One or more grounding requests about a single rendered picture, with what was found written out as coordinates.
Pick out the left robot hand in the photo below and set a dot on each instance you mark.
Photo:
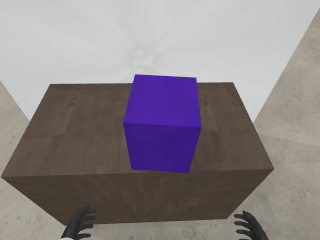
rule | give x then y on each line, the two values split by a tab
74	226

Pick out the pedestal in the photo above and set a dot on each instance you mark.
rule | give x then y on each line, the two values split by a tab
74	153

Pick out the right robot hand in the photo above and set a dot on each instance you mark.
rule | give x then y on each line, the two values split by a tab
256	232

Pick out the carton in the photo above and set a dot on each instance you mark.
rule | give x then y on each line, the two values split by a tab
162	123

